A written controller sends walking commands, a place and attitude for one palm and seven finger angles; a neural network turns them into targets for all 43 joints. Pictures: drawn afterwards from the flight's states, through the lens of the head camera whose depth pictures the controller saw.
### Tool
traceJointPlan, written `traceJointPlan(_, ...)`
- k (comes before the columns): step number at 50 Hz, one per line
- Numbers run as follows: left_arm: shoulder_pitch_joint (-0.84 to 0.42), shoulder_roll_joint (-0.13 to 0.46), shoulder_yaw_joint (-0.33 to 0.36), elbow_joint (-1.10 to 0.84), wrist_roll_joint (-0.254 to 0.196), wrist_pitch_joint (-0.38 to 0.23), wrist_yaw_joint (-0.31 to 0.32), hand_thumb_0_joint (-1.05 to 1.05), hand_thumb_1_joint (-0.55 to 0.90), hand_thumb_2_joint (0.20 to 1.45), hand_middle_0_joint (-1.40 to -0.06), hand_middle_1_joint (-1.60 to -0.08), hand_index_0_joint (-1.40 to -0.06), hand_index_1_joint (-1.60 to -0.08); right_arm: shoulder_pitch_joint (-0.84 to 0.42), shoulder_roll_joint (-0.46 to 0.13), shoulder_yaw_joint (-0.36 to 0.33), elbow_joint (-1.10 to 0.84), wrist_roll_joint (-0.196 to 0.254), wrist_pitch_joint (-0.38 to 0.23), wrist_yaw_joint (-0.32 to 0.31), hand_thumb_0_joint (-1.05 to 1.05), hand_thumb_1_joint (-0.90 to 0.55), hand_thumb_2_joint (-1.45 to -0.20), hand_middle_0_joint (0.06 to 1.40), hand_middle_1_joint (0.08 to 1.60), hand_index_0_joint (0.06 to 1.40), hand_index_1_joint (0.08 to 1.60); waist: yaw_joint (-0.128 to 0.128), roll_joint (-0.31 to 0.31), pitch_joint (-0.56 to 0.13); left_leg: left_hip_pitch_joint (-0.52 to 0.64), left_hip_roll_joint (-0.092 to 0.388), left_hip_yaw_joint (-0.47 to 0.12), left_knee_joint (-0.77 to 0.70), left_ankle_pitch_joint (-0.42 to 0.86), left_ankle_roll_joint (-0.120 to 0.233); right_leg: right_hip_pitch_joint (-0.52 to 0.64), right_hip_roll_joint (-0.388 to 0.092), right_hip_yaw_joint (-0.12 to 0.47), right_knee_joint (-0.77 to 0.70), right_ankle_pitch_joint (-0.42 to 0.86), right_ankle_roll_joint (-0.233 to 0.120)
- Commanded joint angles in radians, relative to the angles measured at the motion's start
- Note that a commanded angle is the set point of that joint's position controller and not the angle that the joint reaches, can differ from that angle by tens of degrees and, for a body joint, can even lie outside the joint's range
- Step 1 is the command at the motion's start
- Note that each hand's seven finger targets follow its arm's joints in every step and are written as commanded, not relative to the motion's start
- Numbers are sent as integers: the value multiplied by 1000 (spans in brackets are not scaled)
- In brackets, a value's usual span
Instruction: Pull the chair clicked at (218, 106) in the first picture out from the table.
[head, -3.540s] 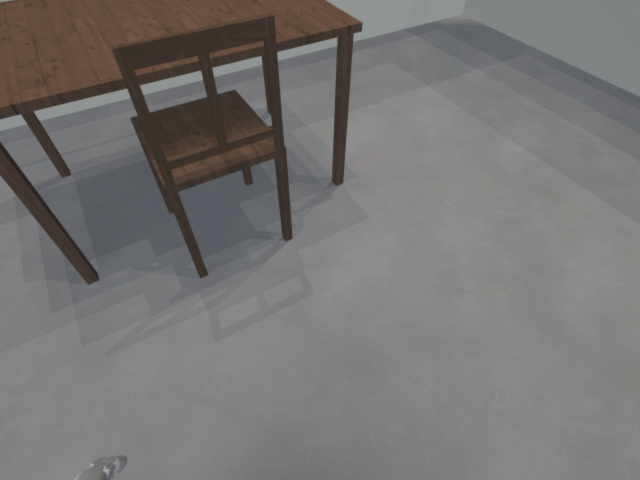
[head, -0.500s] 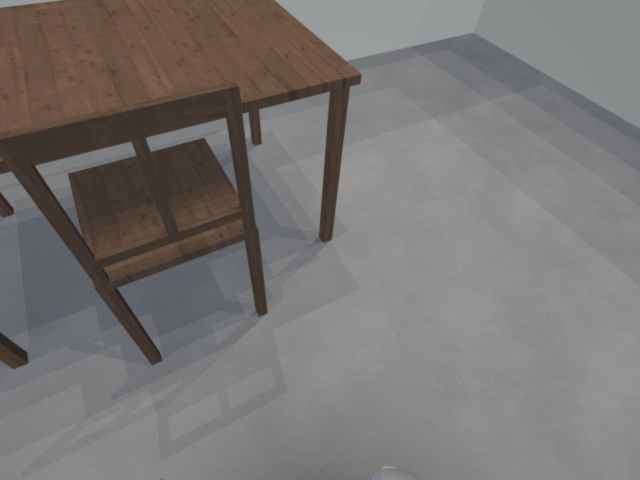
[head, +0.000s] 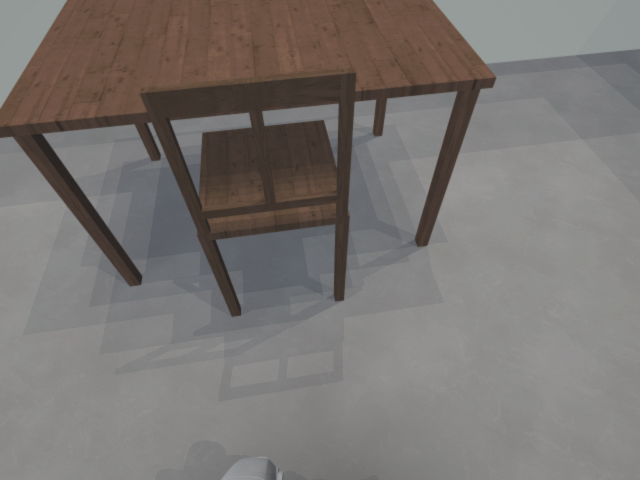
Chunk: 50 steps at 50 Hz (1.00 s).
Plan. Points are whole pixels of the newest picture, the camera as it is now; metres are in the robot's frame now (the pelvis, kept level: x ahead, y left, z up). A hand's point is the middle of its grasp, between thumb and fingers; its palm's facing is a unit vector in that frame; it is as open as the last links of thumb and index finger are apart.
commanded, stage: turn to face it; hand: left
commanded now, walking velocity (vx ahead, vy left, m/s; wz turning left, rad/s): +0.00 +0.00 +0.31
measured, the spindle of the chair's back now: (263, 159) +0.74 +0.17 -0.09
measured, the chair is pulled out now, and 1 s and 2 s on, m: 0.00 0.00 0.00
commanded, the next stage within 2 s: take the last steps up to it in 0.22 s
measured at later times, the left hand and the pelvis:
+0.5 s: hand out of the picture +0.02 +0.23 -0.16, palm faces +0.19 -0.95 -0.23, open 7.4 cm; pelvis +0.00 +0.03 +0.00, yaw +9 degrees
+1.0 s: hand out of the picture -0.02 +0.18 -0.17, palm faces +0.34 -0.93 -0.14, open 7.4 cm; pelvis +0.13 +0.07 -0.01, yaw +13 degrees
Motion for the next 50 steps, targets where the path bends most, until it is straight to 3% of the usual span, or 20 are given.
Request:
traceJointPlan(1,50,248,64,-37,5,-11,13,0,900,900,-200,-300,-200,-300,-49,-29,15,-100,8,-37,1,0,-900,-900,200,300,200,300,36,-211,-129,55,-25,67,-215,0,27,118,-233,148,-106,526,-126)
traceJointPlan(4,43,232,62,-22,-11,0,8,0,900,900,-200,-300,-200,-300,45,-80,11,-74,3,-56,-3,0,-900,-900,200,300,200,300,-21,-118,-182,316,-2,59,-554,282,55,16,-182,59,89,430,-23)
traceJointPlan(5,62,179,55,-42,-17,4,2,0,900,900,-200,-300,-200,-300,84,-186,-13,-74,-8,-67,-8,0,-900,-900,200,300,200,300,-40,139,-226,489,218,-217,-599,558,147,-208,-69,12,292,99,50)
traceJointPlan(6,25,131,28,-77,-12,8,0,0,900,900,-200,-300,-200,-300,120,-259,-24,-68,0,-61,-13,0,-900,-900,200,300,200,300,-59,296,-200,480,389,-366,-610,869,277,-357,4,63,458,-368,80)
traceJointPlan(8,-27,141,32,-55,-13,22,8,0,900,900,-200,-300,-200,-300,93,-217,-14,-52,-2,-63,-34,0,-900,-900,200,300,200,300,-53,228,-172,380,329,-316,-606,739,296,-367,5,182,584,-301,69)
traceJointPlan(12,33,142,33,16,-14,21,-5,0,900,900,-200,-300,-200,-300,-11,-130,17,-67,4,-73,-37,0,-900,-900,200,300,200,300,0,165,-120,317,187,-161,-623,730,227,-294,24,176,549,-111,79)
traceJointPlan(16,22,126,27,22,-16,24,0,0,900,900,-200,-300,-200,-300,25,-118,16,-45,5,-72,-38,0,-900,-900,200,300,200,300,-10,131,-120,339,193,-191,-641,679,244,-262,43,175,441,-114,84)
traceJointPlan(21,-1,85,13,18,-7,3,-12,0,900,900,-200,-300,-200,-300,70,-102,12,-16,-9,-80,-35,0,-900,-900,200,300,200,300,-25,149,-82,264,192,-290,-707,186,260,-175,74,157,236,-161,52)
traceJointPlan(25,145,79,14,76,1,-29,-17,0,900,900,-200,-300,-200,-300,61,-57,19,9,0,-87,-33,0,-900,-900,200,300,200,300,51,60,-43,25,100,-249,-590,-96,193,150,93,153,-105,-29,32)
traceJointPlan(26,202,133,26,93,11,-43,-9,0,900,900,-200,-300,-200,-300,74,2,27,7,9,-93,-30,0,-900,-900,200,300,200,300,73,-110,-46,-121,3,-146,-372,-107,141,262,-50,347,-235,-195,-12)
traceJointPlan(27,255,212,44,93,12,-45,-2,0,900,900,-200,-300,-200,-300,41,33,36,-36,8,-97,-21,0,-900,-900,200,300,200,300,100,-295,-4,-267,-85,-14,-147,-128,99,257,-270,659,-398,-392,-116)
traceJointPlan(28,278,216,51,98,-2,-51,6,0,900,900,-200,-300,-200,-300,-6,-24,21,-48,-6,-89,-14,0,-900,-900,200,300,200,300,112,-273,33,-285,-29,-69,-11,-95,103,157,-319,742,-464,-486,-157)
traceJointPlan(29,239,183,44,98,-3,-59,7,0,900,900,-200,-300,-200,-300,-15,-30,15,-35,-9,-91,-6,0,-900,-900,200,300,200,300,84,-201,71,-287,-4,-85,66,-12,107,100,-291,715,-471,-469,-167)
traceJointPlan(31,156,108,24,86,-4,-73,4,0,900,900,-200,-300,-200,-300,51,0,9,15,-11,-90,5,0,-900,-900,200,300,200,300,22,-76,79,-235,28,-61,111,135,92,51,-201,480,-419,-249,-127)
traceJointPlan(34,170,62,14,106,-7,-89,5,0,900,900,-200,-300,-200,-300,106,41,12,49,-10,-85,8,0,-900,-900,200,300,200,300,1,-106,59,-200,44,-21,110,236,71,50,-139,310,-408,-15,-111)
traceJointPlan(41,302,63,11,200,-3,-100,9,0,900,900,-200,-300,-200,-300,-14,74,27,30,-4,-101,11,0,-900,-900,200,300,200,300,43,-120,35,-235,52,55,-88,232,69,201,-136,241,-338,364,-143)
traceJointPlan(45,291,76,17,218,1,-89,11,0,900,900,-200,-300,-200,-300,-42,85,35,24,-1,-117,15,0,-900,-900,200,300,200,300,41,-147,37,-88,27,82,-249,196,104,157,-135,219,-295,381,-137)
traceJointPlan(48,268,77,22,226,-6,-82,10,0,900,900,-200,-300,-200,-300,138,59,28,87,-8,-135,-5,0,-900,-900,200,300,200,300,-43,-109,-44,229,-36,129,-419,262,129,89,-83,154,-43,559,-102)
traceJointPlan(49,271,53,17,221,-11,-81,7,0,900,900,-200,-300,-200,-300,276,3,17,124,-14,-140,-18,0,-900,-900,200,300,200,300,-97,-31,-125,448,23,58,-465,299,154,-22,-41,142,168,470,-78)
traceJointPlan(50,311,-1,13,205,-23,-80,1,0,900,900,-200,-300,-200,-300,384,-112,-8,143,-26,-148,-31,0,-900,-900,200,300,200,300,-111,207,-249,650,300,-302,-535,382,250,-239,86,67,460,38,-29)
